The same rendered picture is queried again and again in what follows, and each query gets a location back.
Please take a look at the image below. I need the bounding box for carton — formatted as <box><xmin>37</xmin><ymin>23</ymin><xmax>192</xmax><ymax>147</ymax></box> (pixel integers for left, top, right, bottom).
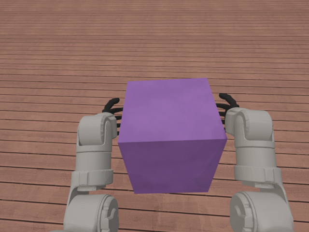
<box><xmin>118</xmin><ymin>78</ymin><xmax>227</xmax><ymax>194</ymax></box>

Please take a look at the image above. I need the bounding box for right robot forearm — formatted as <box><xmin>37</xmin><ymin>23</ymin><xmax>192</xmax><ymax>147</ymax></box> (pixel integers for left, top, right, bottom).
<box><xmin>225</xmin><ymin>107</ymin><xmax>294</xmax><ymax>226</ymax></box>

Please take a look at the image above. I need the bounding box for robot right hand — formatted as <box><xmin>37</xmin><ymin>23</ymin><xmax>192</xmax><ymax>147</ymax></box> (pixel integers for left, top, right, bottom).
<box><xmin>216</xmin><ymin>93</ymin><xmax>239</xmax><ymax>130</ymax></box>

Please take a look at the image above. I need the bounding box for robot right upper arm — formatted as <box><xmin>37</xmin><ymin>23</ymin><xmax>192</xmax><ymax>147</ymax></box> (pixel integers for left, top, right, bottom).
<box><xmin>229</xmin><ymin>191</ymin><xmax>294</xmax><ymax>232</ymax></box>

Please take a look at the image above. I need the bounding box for robot left upper arm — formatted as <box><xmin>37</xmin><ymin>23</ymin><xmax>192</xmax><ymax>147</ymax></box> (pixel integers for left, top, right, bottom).
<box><xmin>50</xmin><ymin>194</ymin><xmax>119</xmax><ymax>232</ymax></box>

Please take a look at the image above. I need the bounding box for left robot forearm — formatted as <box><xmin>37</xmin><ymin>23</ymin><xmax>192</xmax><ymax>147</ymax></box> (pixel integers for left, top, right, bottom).
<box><xmin>63</xmin><ymin>112</ymin><xmax>117</xmax><ymax>229</ymax></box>

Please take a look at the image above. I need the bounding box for robot left hand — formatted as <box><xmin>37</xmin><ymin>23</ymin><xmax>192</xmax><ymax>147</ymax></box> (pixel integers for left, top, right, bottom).
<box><xmin>102</xmin><ymin>98</ymin><xmax>123</xmax><ymax>135</ymax></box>

